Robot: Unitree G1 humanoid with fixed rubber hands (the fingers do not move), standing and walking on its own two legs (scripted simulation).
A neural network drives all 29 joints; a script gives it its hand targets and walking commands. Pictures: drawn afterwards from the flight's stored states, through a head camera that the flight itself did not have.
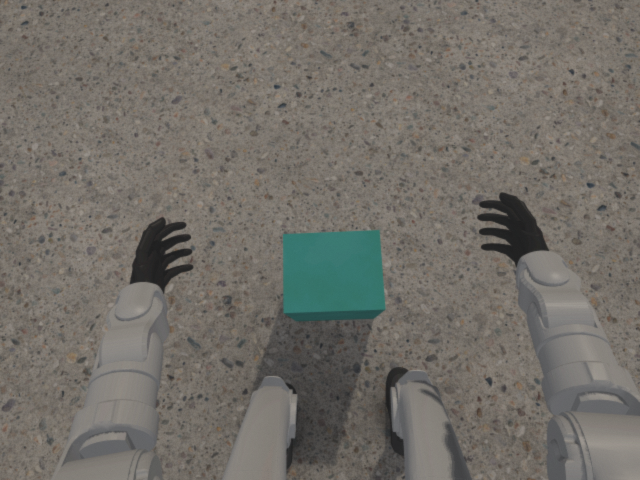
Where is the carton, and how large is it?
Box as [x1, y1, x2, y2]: [283, 230, 385, 320]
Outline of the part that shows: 379,230 283,234 283,312 295,320 373,318 385,309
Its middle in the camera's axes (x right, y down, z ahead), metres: +0.03 +0.10 +0.95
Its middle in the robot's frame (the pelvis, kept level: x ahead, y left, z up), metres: +0.43 +0.02 -0.55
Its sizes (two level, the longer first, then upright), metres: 0.212 0.172 0.264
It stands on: the floor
